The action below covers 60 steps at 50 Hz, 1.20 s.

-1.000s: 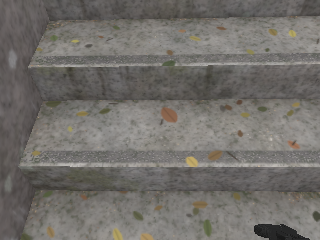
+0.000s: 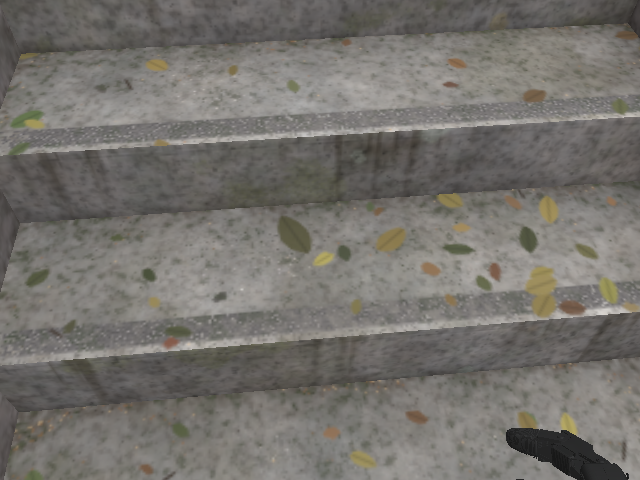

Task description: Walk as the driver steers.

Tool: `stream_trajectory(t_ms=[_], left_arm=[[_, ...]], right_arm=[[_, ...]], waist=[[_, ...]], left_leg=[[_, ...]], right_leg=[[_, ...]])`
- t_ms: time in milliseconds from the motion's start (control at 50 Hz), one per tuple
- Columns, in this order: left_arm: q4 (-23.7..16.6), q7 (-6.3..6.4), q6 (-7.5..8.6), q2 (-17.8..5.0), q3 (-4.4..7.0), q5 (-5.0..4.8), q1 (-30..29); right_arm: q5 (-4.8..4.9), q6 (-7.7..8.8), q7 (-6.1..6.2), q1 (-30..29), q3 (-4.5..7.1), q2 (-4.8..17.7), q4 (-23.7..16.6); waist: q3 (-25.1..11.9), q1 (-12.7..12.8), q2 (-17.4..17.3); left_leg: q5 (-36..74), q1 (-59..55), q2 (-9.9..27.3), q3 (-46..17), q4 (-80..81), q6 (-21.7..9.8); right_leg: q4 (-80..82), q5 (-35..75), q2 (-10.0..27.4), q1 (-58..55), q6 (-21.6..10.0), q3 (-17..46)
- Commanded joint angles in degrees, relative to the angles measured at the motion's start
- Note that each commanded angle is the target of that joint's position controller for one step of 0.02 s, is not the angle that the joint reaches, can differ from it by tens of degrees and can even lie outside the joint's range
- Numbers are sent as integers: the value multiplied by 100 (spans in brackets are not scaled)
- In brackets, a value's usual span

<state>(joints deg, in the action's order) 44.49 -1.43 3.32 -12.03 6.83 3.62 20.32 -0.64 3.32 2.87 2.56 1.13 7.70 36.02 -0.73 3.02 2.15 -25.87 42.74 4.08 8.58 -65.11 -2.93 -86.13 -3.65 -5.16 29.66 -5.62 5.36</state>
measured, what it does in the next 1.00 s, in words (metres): climbs: right foot 0.16 m higher, then left foot 0.16 m higher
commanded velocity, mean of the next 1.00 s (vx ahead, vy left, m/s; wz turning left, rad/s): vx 0.50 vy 0.00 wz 0.07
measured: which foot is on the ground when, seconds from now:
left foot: down 0.00-0.42, up 0.44-0.90, down 0.92-1.00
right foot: up 0.00-0.40, down 0.42-0.94, up 0.96-1.00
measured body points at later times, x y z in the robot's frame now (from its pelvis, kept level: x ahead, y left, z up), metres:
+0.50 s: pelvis +0.32 -0.09 +0.15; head +0.37 -0.09 +0.60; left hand +0.56 +0.07 +0.05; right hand +0.27 -0.33 +0.02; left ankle +0.15 +0.11 -0.46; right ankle +0.41 -0.19 -0.48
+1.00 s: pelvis +0.62 -0.09 +0.31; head +0.63 -0.11 +0.76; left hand +0.64 +0.17 +0.20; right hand +0.82 -0.28 +0.20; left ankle +0.69 -0.05 -0.32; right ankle +0.48 -0.22 -0.27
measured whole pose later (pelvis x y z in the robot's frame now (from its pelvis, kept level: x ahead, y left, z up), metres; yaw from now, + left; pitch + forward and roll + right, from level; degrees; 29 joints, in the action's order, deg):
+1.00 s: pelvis +0.62 -0.09 +0.31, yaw +8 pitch +2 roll +3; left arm 45.8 -0.9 6.4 -10.6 2.7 1.3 20.8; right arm -0.5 -0.9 0.6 7.1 1.7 9.2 39.9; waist -1.4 0.1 -0.2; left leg -26.9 41.8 -8.4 9.5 -65.3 -10.8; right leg -79.8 -4.1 4.6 23.0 -2.3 0.1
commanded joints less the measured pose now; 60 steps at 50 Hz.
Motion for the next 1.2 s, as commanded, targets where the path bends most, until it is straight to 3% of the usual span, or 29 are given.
stream_trajectory(t_ms=[20,60,120,220,280,320,340,360,380,400,420,440,460,480,520,540,580,640,700,740,800,840,880,920,960,980,1040,1100,1200], left_arm=[[-970,60,-128,597,-337,92,-798],[-1257,64,-293,1053,-550,-79,-1061],[-1396,147,-463,396,-442,-262,-1111],[-1847,205,-619,552,-451,-106,-2508],[-2254,228,-509,793,-648,-134,-3580],[-2295,25,-547,456,-672,43,-3500],[-2324,-107,-544,742,-805,-189,-3508],[-2074,-84,-537,722,-752,-330,-3221],[-1740,33,-520,746,-652,-375,-2289],[-1522,100,-477,428,-496,-443,-859],[-1456,129,-415,2,-329,-245,-201],[-991,134,-275,-832,-56,-17,266],[-872,141,-284,-1491,167,44,308],[-861,-30,-164,-1351,140,-34,-179],[-270,-80,48,-325,-138,-249,-932],[6,-74,107,148,-282,-275,-982],[471,-76,232,500,-380,-203,-571],[896,26,411,403,-400,-80,150],[1196,-26,520,79,-440,-25,373],[1233,7,514,-46,-462,-152,230],[1301,372,469,-581,-448,-342,741],[1068,474,458,-658,-471,-525,700],[741,590,464,-1182,-311,-615,504],[182,333,411,-1580,-134,-642,83],[-961,-87,529,-886,-149,-273,-575],[-1064,-150,556,-316,-249,22,-427],[-1593,221,317,489,-606,-19,-933],[-1485,370,-42,642,-761,-22,-733],[-2193,381,39,825,-958,39,-2592]], right_arm=[[-82,279,-66,1146,184,110,678],[-107,390,-125,1684,98,-192,1342],[16,536,-112,1206,194,343,1220],[-206,712,-174,1988,276,1095,1414],[-89,561,-132,2719,233,896,1716],[-4,462,41,2855,276,1010,1827],[216,420,61,2664,242,909,1891],[251,476,-4,2787,217,1122,1782],[183,536,-57,3048,343,1507,1883],[208,658,-170,2742,470,2002,1844],[370,735,-301,2249,605,2326,1702],[489,743,-491,2180,509,1644,1143],[329,735,-626,2113,481,1079,919],[183,668,-536,2331,463,578,842],[-10,546,-384,1497,358,225,292],[-110,506,-364,1289,253,-52,220],[2,323,-329,1378,159,-152,158],[47,63,-333,1019,62,-382,220],[-82,-75,-78,-236,-97,-535,-358],[-91,-126,-64,-770,-219,-425,-728],[-15,-309,-164,-1214,-262,-205,-967],[212,-337,-223,-670,-261,-163,-585],[63,-416,-211,608,-175,-16,-199],[-75,-320,-262,1634,90,609,80],[17,-385,-173,915,612,1747,-96],[50,-381,-158,614,622,1546,-153],[-119,-80,-239,947,344,561,817],[-4,151,-416,1272,281,447,1188],[-122,363,-356,2411,320,928,1588]], waist=[[-174,-253,-222],[82,2,-756],[431,340,-373],[763,-77,-426],[1029,-261,-239],[298,-434,-542],[133,-372,-613],[-452,-508,-374],[-1157,-151,-800],[-1637,538,-1736],[-2053,1097,-2145],[-2367,918,-1165],[-2937,795,296],[-2942,394,177],[-1029,-217,-224],[-374,-445,-85],[64,-622,-16],[304,-461,73],[618,-557,46],[818,-732,-65],[252,-537,196],[-116,-679,122],[-1066,-1208,701],[-1992,-1472,828],[-2133,-996,-1447],[-2043,-619,-583],[298,36,534],[678,221,125],[310,-523,-799]], left_leg=[[-1314,-2173,1424,-3447,3781,-784],[-107,-2316,1204,-2495,3891,-595],[392,-1898,1325,-1468,4616,-263],[568,-3455,1670,-980,5661,-675],[559,-3885,1216,-362,6142,-369],[1966,-4193,940,31,6632,-699],[3029,-3601,757,179,7133,-889],[6341,-3485,960,85,6644,-1095],[9885,-3984,1267,26,5410,-1026],[10959,-4614,1456,-129,4265,-745],[10372,-4655,1223,-331,2846,-471],[7477,-2134,207,-639,481,-33],[1619,-1148,-841,-1502,-2229,43],[1643,-726,-731,-2551,-3933,17],[2029,140,-104,-1598,-4286,-204],[2214,516,-68,-1696,-4618,-328],[1810,1223,-277,-1751,-5343,-409],[1551,2500,-584,-1519,-6178,-470],[1028,3583,-717,-1382,-6515,-613],[1050,3205,-616,-1033,-4896,-598],[783,2051,-332,-24,-3261,-509],[470,195,-570,714,-1754,-717],[106,-662,-852,649,-1024,-952],[-78,-2420,-1322,-103,1241,-1037],[-473,-3913,429,-6485,4524,-2029],[-1260,-3781,736,-6632,5092,-1700],[-864,-1546,204,-4507,4348,-952],[651,-1274,-412,-2540,3906,-413],[1750,-2898,43,-3302,4656,-785]], right_leg=[[-2751,-215,262,2929,-196,-32],[-3250,-527,275,3695,-245,422],[-2474,-714,396,3665,50,531],[-4175,-1688,220,5445,-146,297],[-2478,-2382,486,5584,-216,-122],[-775,-2217,792,4184,-94,-1176],[952,-2129,956,2354,-204,-1631],[1362,-2498,333,630,-267,-2290],[1397,-2235,-43,-440,-345,-2250],[2256,-1748,-44,-1049,-444,-1645],[3385,-1574,148,-1703,-506,-945],[4416,-1379,1268,-3280,-764,1691],[6241,-645,2485,-3472,-720,4150],[6446,-851,2714,-3045,-721,4167],[6239,-2842,2238,-1508,-634,2635],[6191,-2195,1982,-974,-469,1815],[6257,-565,1952,-915,-185,830],[6663,-127,2103,-1315,-48,-105],[7283,-799,2040,-1284,62,-744],[7717,-1054,1651,-735,299,-1295],[8741,1163,1746,-1575,-96,-1605],[8202,5224,1563,-1843,-208,-2287],[6505,9116,2167,-3095,-345,-2056],[3740,8272,2131,-3223,-285,-1916],[-1288,-518,20,1181,373,-550],[-2841,-203,401,1842,336,422],[-3825,-213,718,3096,181,116],[-2970,-354,949,3568,137,-108],[-4513,-1538,959,5670,169,-745]])
Keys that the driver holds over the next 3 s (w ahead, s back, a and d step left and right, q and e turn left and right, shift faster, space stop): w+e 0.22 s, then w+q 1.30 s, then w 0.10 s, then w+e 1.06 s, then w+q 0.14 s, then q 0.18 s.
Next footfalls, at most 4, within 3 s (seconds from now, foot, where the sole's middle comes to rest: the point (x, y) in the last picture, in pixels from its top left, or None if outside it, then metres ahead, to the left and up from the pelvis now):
0.42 right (474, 456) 0.45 -0.20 -0.52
0.92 left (385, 260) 0.73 -0.05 -0.36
1.40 right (435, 68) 1.06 -0.13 -0.20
1.90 left None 1.25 0.24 -0.04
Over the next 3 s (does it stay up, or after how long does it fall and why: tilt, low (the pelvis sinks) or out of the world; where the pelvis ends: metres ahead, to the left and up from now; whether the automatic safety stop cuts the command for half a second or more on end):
stays up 1.74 0.18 0.96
